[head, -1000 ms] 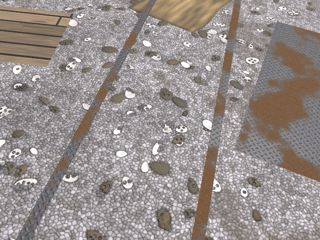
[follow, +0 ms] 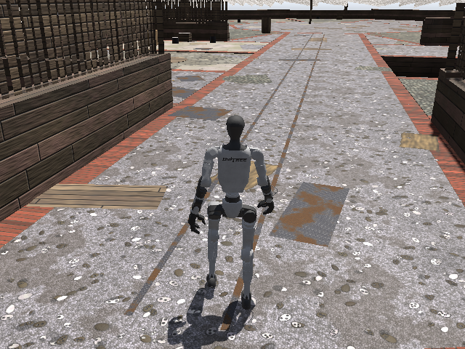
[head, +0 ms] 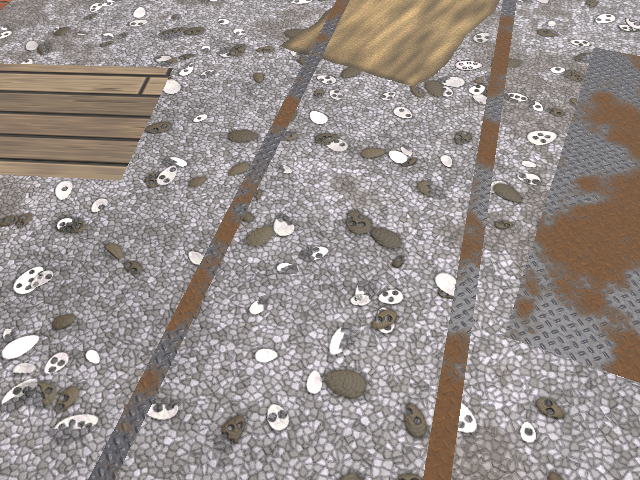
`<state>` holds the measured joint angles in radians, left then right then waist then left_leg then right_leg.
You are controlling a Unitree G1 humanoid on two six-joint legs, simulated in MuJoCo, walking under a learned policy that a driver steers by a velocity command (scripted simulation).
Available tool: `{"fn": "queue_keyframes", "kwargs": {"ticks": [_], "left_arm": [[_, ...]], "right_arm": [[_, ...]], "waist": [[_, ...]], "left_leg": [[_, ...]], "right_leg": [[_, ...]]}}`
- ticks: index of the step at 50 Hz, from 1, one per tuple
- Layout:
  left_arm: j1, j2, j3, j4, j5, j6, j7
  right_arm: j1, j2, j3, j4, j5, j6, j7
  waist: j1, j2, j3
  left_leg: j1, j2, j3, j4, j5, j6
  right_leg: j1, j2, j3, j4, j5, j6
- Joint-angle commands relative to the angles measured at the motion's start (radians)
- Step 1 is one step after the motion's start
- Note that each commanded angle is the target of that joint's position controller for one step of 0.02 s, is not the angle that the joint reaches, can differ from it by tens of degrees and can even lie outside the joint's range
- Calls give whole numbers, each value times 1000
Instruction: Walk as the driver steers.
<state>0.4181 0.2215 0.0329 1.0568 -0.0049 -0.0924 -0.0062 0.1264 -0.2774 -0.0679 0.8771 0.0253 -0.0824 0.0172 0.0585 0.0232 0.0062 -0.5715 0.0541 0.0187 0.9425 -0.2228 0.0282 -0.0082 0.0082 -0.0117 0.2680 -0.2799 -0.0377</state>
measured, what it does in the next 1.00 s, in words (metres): walks ahead, turning right: left foot, then right foot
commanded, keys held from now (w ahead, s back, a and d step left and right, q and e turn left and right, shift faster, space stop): w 0.26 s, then w+e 0.74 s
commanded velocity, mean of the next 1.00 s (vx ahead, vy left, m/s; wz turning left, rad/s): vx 0.48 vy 0.00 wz -0.31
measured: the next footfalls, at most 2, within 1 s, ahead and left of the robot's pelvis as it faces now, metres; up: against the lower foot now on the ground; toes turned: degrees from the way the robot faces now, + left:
left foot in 0.22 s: +0.31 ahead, +0.15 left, +0.00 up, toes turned +2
right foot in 0.80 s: +0.59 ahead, -0.11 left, +0.00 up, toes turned -17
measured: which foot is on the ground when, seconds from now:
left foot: up 0.00-0.20, down 0.22-0.78, up 0.80-1.00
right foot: down 0.00-0.24, up 0.26-0.78, down 0.80-1.00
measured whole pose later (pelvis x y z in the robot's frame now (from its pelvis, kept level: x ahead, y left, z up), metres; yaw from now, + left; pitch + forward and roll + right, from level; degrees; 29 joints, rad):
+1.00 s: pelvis +0.56 -0.04 +0.00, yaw -21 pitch +2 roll +0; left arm 0.28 0.27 0.07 0.77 -0.01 -0.06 -0.02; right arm 0.13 -0.30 -0.05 0.80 0.00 -0.11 0.00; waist 0.02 0.02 0.04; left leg -0.58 0.10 -0.07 1.08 -0.30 -0.02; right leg -0.25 0.11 0.03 0.38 -0.15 -0.11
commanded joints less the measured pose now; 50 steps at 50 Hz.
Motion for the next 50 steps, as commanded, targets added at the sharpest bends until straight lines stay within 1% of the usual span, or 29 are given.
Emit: {"fn": "queue_keyframes", "kwargs": {"ticks": [1,4,7,9,11,12,13,14,15,16,17,19,22,24,29,33,35,37,38,39,40,41,42,43,44,45,46,48,50], "left_arm": [[1,156,20,-49,4,1,16],[48,184,28,-35,-3,-2,21],[51,188,36,-25,-16,2,20],[28,209,45,-32,-14,10,21],[4,202,42,-45,-4,26,24],[14,164,27,-71,17,27,24],[151,7,-13,-76,3,5,14],[62,117,13,-75,-29,-21,7],[-38,170,31,-113,-55,-33,5],[-81,169,32,-122,-52,-35,14],[-92,158,40,-123,-36,-28,22],[-40,109,42,-113,-32,6,24],[-93,96,46,-147,-29,36,28],[-155,102,49,-176,-21,38,25],[-312,82,35,-239,-12,22,-7],[-441,65,18,-318,-14,22,-37],[-464,75,19,-356,-18,22,-55],[-414,112,36,-372,-20,27,-65],[-322,145,55,-361,-22,30,-66],[-167,199,85,-327,-26,31,-58],[-2,288,123,-294,-24,41,-35],[-16,379,136,-298,-28,39,-27],[28,296,110,-320,-13,31,-26],[-13,245,97,-316,-3,22,-24],[-87,215,88,-331,-9,16,-23],[-160,182,78,-352,-8,15,-22],[-199,163,69,-371,4,13,-19],[-210,172,70,-381,-2,11,-13],[-183,205,79,-379,-7,10,1]], "right_arm": [[-187,9,15,-107,-4,-10,12],[-267,-3,22,-137,3,-7,21],[-289,-43,15,-155,6,-9,31],[-225,-84,-2,-146,2,-12,32],[57,-149,-43,-64,4,-6,18],[244,-216,-62,-23,-7,1,4],[283,-259,-60,0,-19,3,13],[240,-162,-35,-6,-12,-1,15],[150,-124,-23,-17,-11,-9,12],[73,-102,-14,-29,-15,-18,13],[26,-75,-9,-29,-27,-28,17],[-3,-42,-1,-11,-39,-40,21],[27,-68,-7,21,-39,-49,8],[55,-88,-11,34,-44,-49,-7],[106,-117,-10,41,-37,-40,-29],[206,-138,-16,68,-24,-9,-34],[213,-154,-21,65,-19,12,-36],[186,-185,-30,45,-17,28,-43],[174,-196,-33,35,-19,38,-48],[158,-197,-32,24,-16,45,-53],[168,-176,-21,0,-27,37,-55],[270,-7,29,-47,-52,1,-29],[149,-99,14,-68,-10,-49,-13],[48,-137,2,-102,24,-74,-5],[37,-127,6,-105,14,-83,-10],[42,-131,-2,-92,-9,-79,-18],[67,-138,-10,-91,-17,-65,-18],[88,-121,-12,-100,-30,-37,-18],[38,-96,-5,-125,-42,-22,-23]], "waist": [[18,-113,96],[35,-133,125],[8,-136,136],[-47,-147,71],[-191,-147,-103],[-245,-24,-242],[-148,270,-411],[-184,178,-322],[-163,132,-155],[-126,35,-85],[-91,14,-44],[-38,58,-29],[-27,42,32],[-39,18,53],[-91,-7,74],[-142,-21,105],[-134,-4,99],[-85,47,35],[-31,72,-24],[54,66,-105],[117,-30,-208],[-10,-277,-303],[67,-161,-395],[75,-124,-251],[26,-35,-164],[-20,-2,-104],[-57,-23,-85],[-87,-27,-60],[-81,-36,-31]], "left_leg": [[-124,4,26,-206,149,-24],[-12,-25,46,-344,240,-18],[-4,-20,16,-409,230,22],[111,-52,35,-415,183,55],[485,-90,59,-409,163,107],[805,105,-171,-382,108,167],[1037,338,-699,-567,-201,325],[948,320,-760,-673,-306,287],[795,298,-594,-692,-247,240],[636,267,-461,-717,-115,214],[516,232,-362,-742,-17,193],[399,190,-234,-798,38,175],[341,186,-122,-856,90,183],[372,186,-70,-866,140,181],[437,158,84,-872,243,140],[631,207,128,-806,335,133],[702,231,149,-736,475,121],[727,235,181,-600,831,97],[717,228,194,-461,980,85],[640,197,215,-256,984,56],[396,156,216,49,701,12],[-78,-67,119,400,-292,-52],[-199,-84,-103,496,-353,-29],[-278,-31,-116,472,-258,0],[-242,16,-112,381,-173,10],[-169,46,-106,293,-134,1],[-93,67,-114,250,-109,-9],[-46,71,-98,162,-87,-43],[-51,59,-76,45,-8,-78]], "right_leg": [[2,-197,131,-142,334,-135],[-54,-212,107,-181,299,-139],[34,-261,97,-145,380,-122],[85,-274,73,-35,665,-101],[-2,-212,18,292,893,-57],[-248,-155,-7,619,573,-29],[-561,43,46,962,-237,21],[-664,4,165,1086,-279,-1],[-729,-43,136,1105,-196,-20],[-682,-99,118,1061,-96,-25],[-631,-132,115,1007,-36,-23],[-535,-165,131,952,10,-23],[-602,-173,138,879,71,-6],[-683,-164,158,791,176,8],[-673,-133,62,506,402,15],[-757,-119,9,387,342,-7],[-752,-96,-29,358,243,-28],[-622,-29,-93,357,137,-64],[-499,14,-117,360,94,-88],[-276,56,-116,297,138,-126],[44,-49,85,265,133,-186],[398,-308,664,185,-5,-381],[460,-351,848,44,-52,-395],[371,-319,686,29,40,-338],[212,-274,554,29,144,-304],[60,-234,456,14,249,-280],[-38,-209,406,-9,316,-273],[-140,-183,356,-42,377,-277],[-208,-158,299,-58,421,-272]]}}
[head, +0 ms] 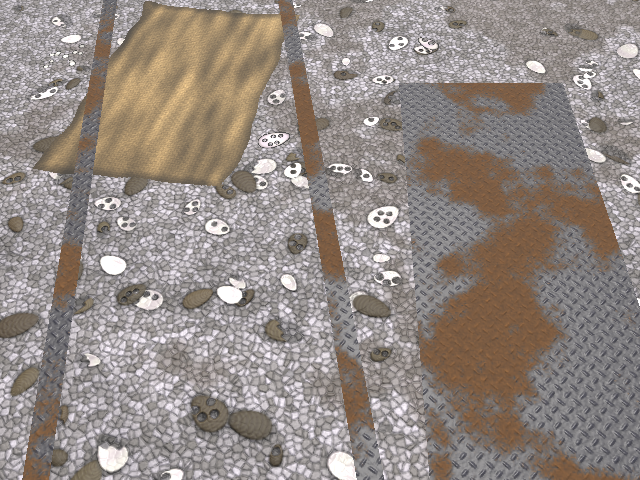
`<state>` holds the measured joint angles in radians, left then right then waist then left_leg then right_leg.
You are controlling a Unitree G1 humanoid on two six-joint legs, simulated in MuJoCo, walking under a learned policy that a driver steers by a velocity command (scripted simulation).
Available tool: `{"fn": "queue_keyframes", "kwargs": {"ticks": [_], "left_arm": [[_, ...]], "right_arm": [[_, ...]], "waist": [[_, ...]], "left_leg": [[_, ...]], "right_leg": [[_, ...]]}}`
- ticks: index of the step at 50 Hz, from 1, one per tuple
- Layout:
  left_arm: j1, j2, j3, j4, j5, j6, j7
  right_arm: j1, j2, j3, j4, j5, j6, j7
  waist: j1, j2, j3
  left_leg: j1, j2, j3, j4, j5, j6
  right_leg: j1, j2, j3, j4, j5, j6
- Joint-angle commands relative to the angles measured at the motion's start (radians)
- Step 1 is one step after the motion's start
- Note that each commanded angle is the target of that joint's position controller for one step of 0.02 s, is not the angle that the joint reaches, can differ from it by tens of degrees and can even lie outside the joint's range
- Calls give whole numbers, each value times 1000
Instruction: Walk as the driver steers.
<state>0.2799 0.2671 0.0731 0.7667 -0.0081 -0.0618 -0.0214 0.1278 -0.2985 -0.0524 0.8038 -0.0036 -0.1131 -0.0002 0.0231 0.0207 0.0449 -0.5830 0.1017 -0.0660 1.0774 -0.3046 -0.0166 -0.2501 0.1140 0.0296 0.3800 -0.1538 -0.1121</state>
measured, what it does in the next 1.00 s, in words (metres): walks ahead: left foot, then right foot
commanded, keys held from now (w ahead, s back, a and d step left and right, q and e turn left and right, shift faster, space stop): w+e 0.02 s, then w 0.74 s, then w+q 0.24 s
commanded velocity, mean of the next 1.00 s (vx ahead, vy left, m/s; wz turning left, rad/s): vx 0.50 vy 0.00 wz -0.09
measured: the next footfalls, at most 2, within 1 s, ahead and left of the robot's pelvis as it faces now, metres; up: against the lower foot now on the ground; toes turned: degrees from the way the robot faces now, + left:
left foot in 0.28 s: +0.36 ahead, +0.15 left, +0.00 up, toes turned -6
right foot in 0.80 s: +0.62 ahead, -0.13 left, +0.00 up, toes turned -7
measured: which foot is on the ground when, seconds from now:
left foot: up 0.00-0.26, down 0.28-0.82, up 0.84-1.00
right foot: down 0.00-0.28, up 0.30-0.78, down 0.80-1.00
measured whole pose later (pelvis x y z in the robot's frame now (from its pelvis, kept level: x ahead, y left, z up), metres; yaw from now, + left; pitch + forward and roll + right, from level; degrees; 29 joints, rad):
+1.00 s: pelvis +0.56 -0.03 +0.00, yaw -2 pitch +1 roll -1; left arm 0.25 0.25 0.06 0.75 0.01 -0.10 -0.02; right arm 0.27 -0.31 -0.06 0.84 0.03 -0.05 0.00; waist 0.00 0.05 0.02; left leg -0.54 0.08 -0.06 1.14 -0.30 0.01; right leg -0.24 0.03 -0.11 0.38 -0.17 -0.06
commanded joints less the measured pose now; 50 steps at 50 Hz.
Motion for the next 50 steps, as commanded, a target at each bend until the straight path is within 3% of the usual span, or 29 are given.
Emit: {"fn": "queue_keyframes", "kwargs": {"ticks": [1,4,6,9,12,13,14,15,16,17,18,19,20,21,24,27,31,36,38,39,40,41,42,43,44,45,46,48,50], "left_arm": [[-29,171,43,-87,-5,-19,23],[11,162,39,-75,-8,-12,33],[61,158,36,-53,-8,-13,31],[100,155,33,-29,-10,-10,30],[96,168,37,-21,-4,3,35],[77,161,33,-27,-3,7,36],[67,134,20,-39,3,8,35],[111,90,2,-57,21,4,37],[247,31,-14,-52,-12,-13,32],[176,131,1,-44,-27,-19,31],[51,164,9,-74,-29,-21,29],[-12,152,6,-90,-13,-24,30],[-34,139,9,-98,1,-25,30],[-15,124,9,-98,2,-23,27],[-3,80,-1,-100,1,-12,27],[-94,59,-13,-131,7,-14,27],[-218,38,-22,-159,-1,-25,13],[-325,57,-19,-206,-12,-37,-15],[-281,84,-8,-202,-9,-41,-20],[-198,107,7,-181,-4,-43,-16],[-47,155,31,-140,2,-42,-7],[146,236,53,-113,18,-38,7],[161,275,57,-99,19,-30,1],[162,176,35,-106,12,-28,3],[101,147,22,-104,8,-30,8],[35,128,14,-104,11,-32,7],[-15,101,8,-102,14,-37,3],[-60,79,7,-89,21,-54,0],[-71,89,13,-68,22,-66,3]], "right_arm": [[-6,-66,-17,-67,-15,10,-7],[-98,-34,-1,-86,-9,3,4],[-153,-35,2,-103,2,-4,14],[-193,-72,-6,-126,7,-15,26],[-145,-103,-18,-125,7,-26,33],[-63,-122,-30,-102,4,-29,30],[72,-160,-47,-73,-6,-33,26],[232,-223,-61,-57,-14,-30,24],[302,-252,-74,-10,-5,-16,35],[285,-156,-50,-20,26,-13,37],[214,-115,-37,-33,24,-5,31],[156,-105,-29,-46,8,1,29],[123,-86,-22,-48,-1,3,29],[111,-73,-16,-48,-10,1,28],[130,-88,-19,-28,5,-6,24],[156,-123,-29,-11,12,2,13],[215,-136,-29,15,23,16,7],[281,-152,-32,52,28,43,4],[266,-170,-39,55,28,53,-2],[251,-174,-39,53,31,57,-4],[245,-153,-30,46,27,58,-4],[238,-93,-5,12,-2,52,-4],[376,9,24,7,13,32,3],[305,-109,-5,21,37,22,6],[214,-143,-19,-10,52,19,8],[173,-129,-18,-17,45,21,4],[161,-119,-24,-18,32,30,1],[210,-81,-24,-3,37,57,1],[201,-55,-25,-9,36,77,-2]], "waist": [[-33,-41,-57],[17,-83,-53],[51,-100,-47],[61,-111,-30],[22,-143,-30],[-26,-142,-69],[-88,-119,-179],[-123,19,-335],[-73,335,-409],[-112,190,-312],[-120,95,-175],[-96,21,-106],[-71,14,-63],[-44,45,-65],[-26,69,-65],[-46,42,-47],[-94,44,-22],[-113,56,11],[-72,72,-16],[-18,71,-64],[55,52,-165],[123,-72,-330],[49,-329,-452],[98,-201,-384],[87,-158,-237],[53,-96,-164],[22,-92,-107],[-27,-124,-82],[-44,-103,-49]], "left_leg": [[-41,0,15,-171,141,-46],[41,-41,41,-426,380,-46],[81,-59,47,-496,471,-37],[35,-60,25,-565,403,2],[72,-74,41,-597,267,53],[182,-98,69,-631,263,79],[396,-49,31,-598,308,124],[704,129,-200,-559,316,211],[947,293,-657,-716,55,348],[908,275,-685,-775,-175,310],[773,240,-527,-790,-157,265],[636,201,-422,-811,-42,248],[546,166,-352,-834,60,247],[494,139,-300,-854,137,241],[449,116,-193,-901,289,260],[452,103,-114,-929,379,255],[459,65,-25,-928,379,215],[594,136,-55,-865,404,199],[634,148,-52,-794,547,178],[615,124,-35,-694,693,161],[535,73,-5,-518,723,134],[312,3,34,-196,412,96],[-51,-147,17,110,-266,49],[-149,-101,-83,210,-269,54],[-192,-62,-64,214,-172,57],[-155,-19,-42,176,-88,51],[-122,6,-41,130,-33,44],[-31,33,-45,99,28,31],[-47,36,-49,73,72,17]], "right_leg": [[14,-246,235,-171,286,-185],[-14,-190,152,-154,208,-123],[-1,-210,173,-155,133,-108],[125,-267,234,-90,121,-101],[219,-312,279,-13,254,-78],[225,-279,256,72,404,-59],[167,-224,210,249,451,-30],[-41,-126,139,557,192,16],[-384,0,103,848,-414,78],[-509,-61,170,942,-410,74],[-549,-109,130,936,-312,70],[-518,-154,90,891,-233,71],[-488,-185,80,827,-184,74],[-434,-209,76,789,-154,75],[-415,-229,42,683,-127,98],[-443,-237,21,509,12,122],[-373,-199,-18,272,208,123],[-380,-169,-22,153,153,86],[-298,-146,-35,120,85,56],[-157,-119,-56,85,88,34],[81,-131,-45,87,120,2],[403,-341,174,134,172,-65],[672,-548,608,28,-34,-201],[608,-518,622,-34,-170,-162],[475,-488,466,-61,-140,-123],[337,-447,360,-96,-60,-105],[235,-411,277,-135,-5,-96],[123,-377,167,-204,52,-89],[81,-375,81,-241,127,-91]]}}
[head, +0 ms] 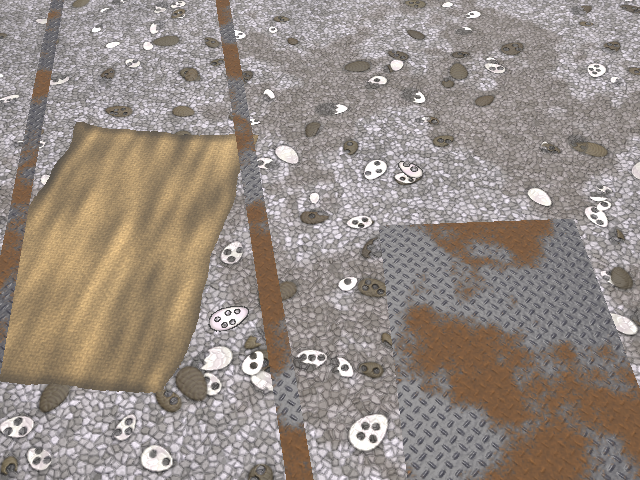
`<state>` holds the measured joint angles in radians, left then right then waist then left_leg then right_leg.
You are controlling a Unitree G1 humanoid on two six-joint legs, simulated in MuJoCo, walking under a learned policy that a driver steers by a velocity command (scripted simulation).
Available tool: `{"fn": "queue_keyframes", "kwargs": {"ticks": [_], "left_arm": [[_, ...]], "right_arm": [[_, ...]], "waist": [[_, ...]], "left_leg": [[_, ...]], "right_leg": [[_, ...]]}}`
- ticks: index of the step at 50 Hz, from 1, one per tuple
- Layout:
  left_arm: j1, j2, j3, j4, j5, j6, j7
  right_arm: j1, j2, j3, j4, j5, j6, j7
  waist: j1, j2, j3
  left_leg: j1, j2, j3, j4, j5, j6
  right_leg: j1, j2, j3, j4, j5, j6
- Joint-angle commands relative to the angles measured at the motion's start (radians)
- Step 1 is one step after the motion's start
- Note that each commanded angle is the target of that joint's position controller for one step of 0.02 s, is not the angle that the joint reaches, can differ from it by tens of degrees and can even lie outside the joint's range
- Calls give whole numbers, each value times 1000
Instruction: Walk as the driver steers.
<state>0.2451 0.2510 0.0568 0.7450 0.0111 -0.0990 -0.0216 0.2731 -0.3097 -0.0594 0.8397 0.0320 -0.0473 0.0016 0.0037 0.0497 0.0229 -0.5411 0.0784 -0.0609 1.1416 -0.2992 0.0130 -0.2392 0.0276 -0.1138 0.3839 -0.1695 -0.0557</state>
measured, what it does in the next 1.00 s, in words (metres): walks ahead: left foot, then right foot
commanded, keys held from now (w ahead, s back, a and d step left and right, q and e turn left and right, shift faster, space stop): w+q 0.20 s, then no key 0.80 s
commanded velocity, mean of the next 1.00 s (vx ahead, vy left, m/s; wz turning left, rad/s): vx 0.22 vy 0.00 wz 0.20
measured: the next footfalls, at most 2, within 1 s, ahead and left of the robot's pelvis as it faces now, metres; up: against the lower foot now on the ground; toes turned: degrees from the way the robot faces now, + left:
left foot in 0.34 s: +0.33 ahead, +0.17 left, +0.00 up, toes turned +12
right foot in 0.74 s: +0.38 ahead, -0.08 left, +0.00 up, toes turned +12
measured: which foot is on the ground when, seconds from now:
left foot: up 0.00-0.32, down 0.34-1.00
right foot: down 0.00-0.36, up 0.38-0.72, down 0.74-1.00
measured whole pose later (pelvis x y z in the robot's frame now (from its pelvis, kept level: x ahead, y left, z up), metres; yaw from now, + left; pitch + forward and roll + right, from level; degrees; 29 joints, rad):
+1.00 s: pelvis +0.31 +0.05 -0.01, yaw +12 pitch -1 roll +0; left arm 0.18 0.22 0.03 0.96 0.01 -0.02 0.03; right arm 0.16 -0.23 -0.04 0.93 -0.01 0.01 -0.01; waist 0.00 0.00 0.03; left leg -0.24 -0.02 0.01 0.50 -0.25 0.01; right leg -0.23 -0.04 0.01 0.52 -0.28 0.03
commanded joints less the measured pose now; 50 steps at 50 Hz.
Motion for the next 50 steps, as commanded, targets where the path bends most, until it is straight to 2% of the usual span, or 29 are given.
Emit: {"fn": "queue_keyframes", "kwargs": {"ticks": [1,3,7,10,12,14,15,16,17,18,19,20,21,22,23,24,26,28,30,33,35,36,37,38,39,40,41,44,50], "left_arm": [[-32,114,34,-36,5,-31,6],[-14,125,39,-15,9,-29,16],[6,154,47,8,2,-16,30],[62,177,56,37,-9,1,36],[77,182,57,56,-18,21,38],[70,208,61,63,-30,38,45],[55,222,64,62,-35,44,51],[32,223,62,60,-38,50,54],[45,204,53,59,-33,45,54],[98,103,20,24,21,29,45],[207,80,-5,50,-2,11,25],[129,172,22,72,-43,13,17],[43,160,18,39,-56,19,19],[3,146,17,47,-36,28,34],[3,150,23,53,-22,46,46],[38,143,25,65,-20,67,52],[86,110,20,82,-15,89,63],[66,96,16,84,-9,95,72],[26,95,12,84,-9,100,72],[-26,108,15,84,-12,107,68],[-23,96,13,94,-4,102,62],[-24,98,12,98,9,99,59],[-25,133,15,93,19,93,59],[-46,202,27,87,11,92,63],[-72,167,25,109,4,91,55],[-92,116,14,107,5,86,48],[-96,101,8,114,10,79,46],[-71,107,7,144,-1,60,46],[-59,100,3,190,-7,70,56]], "right_arm": [[34,-40,-19,-55,-3,17,-5],[-9,-35,-20,-72,-8,17,-3],[-124,-11,-9,-108,-12,5,23],[-228,3,0,-157,-13,4,40],[-268,8,2,-188,-21,0,50],[-236,-14,-10,-203,-28,-5,59],[-171,-39,-22,-191,-30,-7,60],[-46,-80,-45,-158,-30,-10,57],[51,-142,-68,-134,-34,-8,40],[109,-240,-81,-125,-55,1,13],[94,-213,-56,-147,-63,-5,17],[90,-149,-44,-149,-54,3,24],[9,-123,-36,-144,-35,2,26],[-54,-82,-24,-144,-25,1,25],[-102,-57,-15,-143,-28,1,22],[-133,-60,-15,-143,-42,2,24],[-173,-67,-19,-136,-59,-5,24],[-190,-66,-19,-120,-60,-6,15],[-185,-65,-18,-103,-58,3,4],[-177,-54,-10,-77,-57,18,-4],[-193,-35,1,-66,-46,25,-4],[-169,-12,9,-51,-43,25,-3],[-133,8,17,-37,-52,23,-2],[-72,-3,10,-26,-58,19,0],[-75,21,14,-24,-56,23,-4],[-123,-13,8,-22,-54,30,-9],[-141,-22,4,-21,-47,38,-15],[-130,-22,1,4,-48,50,-20],[-134,-14,-2,56,-37,44,-21]], "waist": [[-24,-121,-14],[-16,-106,2],[24,-91,33],[67,-76,67],[69,-77,85],[33,-122,34],[-6,-147,-17],[-78,-136,-88],[-128,-90,-154],[-85,152,-291],[-52,172,-533],[-106,22,-517],[-81,32,-339],[-54,-38,-224],[-17,-32,-169],[19,-4,-154],[51,27,-157],[53,41,-165],[32,55,-171],[9,65,-133],[29,52,-99],[32,31,-79],[15,-20,-67],[-47,-140,-50],[-59,-232,-53],[-34,-195,-23],[-28,-172,-21],[-14,-125,-35],[3,-68,-63]], "left_leg": [[-117,61,-62,-17,103,-18],[-166,58,-72,-99,195,-27],[-144,44,-2,-329,366,-18],[-174,35,45,-433,356,3],[-157,6,81,-499,291,21],[-60,-52,123,-528,208,49],[31,-88,141,-543,184,66],[194,-124,144,-620,258,92],[415,-99,90,-676,523,122],[780,158,-208,-534,1111,240],[966,376,-563,-592,1217,441],[877,308,-426,-631,1122,394],[744,254,-297,-663,980,341],[589,204,-236,-709,857,294],[447,177,-190,-753,790,274],[329,156,-148,-795,755,263],[233,134,-89,-830,750,266],[220,118,-53,-839,701,254],[228,111,-49,-857,541,237],[217,108,-80,-881,221,214],[190,82,-85,-858,27,171],[178,52,-81,-840,-40,128],[162,14,-67,-793,-77,79],[150,-60,-9,-736,-95,42],[264,-89,48,-727,-16,17],[325,-80,45,-708,38,11],[343,-71,40,-701,70,20],[331,-52,18,-709,147,35],[351,-50,25,-696,263,24]], "right_leg": [[72,-289,190,-253,176,-147],[100,-283,125,-260,221,-143],[137,-259,1,-268,244,-111],[229,-292,-36,-249,269,-107],[270,-300,-57,-179,457,-98],[308,-306,-64,-64,749,-78],[318,-298,-65,27,868,-60],[295,-264,-80,180,869,-30],[172,-212,-101,376,708,21],[-166,-96,-98,748,-112,86],[-331,3,128,999,-589,113],[-322,-54,231,1002,-528,103],[-399,-92,190,938,-471,96],[-400,-122,170,860,-408,99],[-328,-142,172,800,-354,104],[-228,-142,168,767,-309,110],[-138,-132,153,672,-258,123],[-108,-131,154,546,-204,126],[-80,-131,154,443,-126,123],[-40,-119,147,321,-86,114],[37,-97,123,164,-17,93],[80,-100,130,73,45,80],[111,-165,203,31,140,57],[93,-219,240,43,180,25],[-45,-197,243,3,-73,6],[-113,-161,226,-24,-169,23],[-123,-146,206,-24,-156,44],[-41,-120,174,23,-4,61],[35,-104,155,62,136,46]]}}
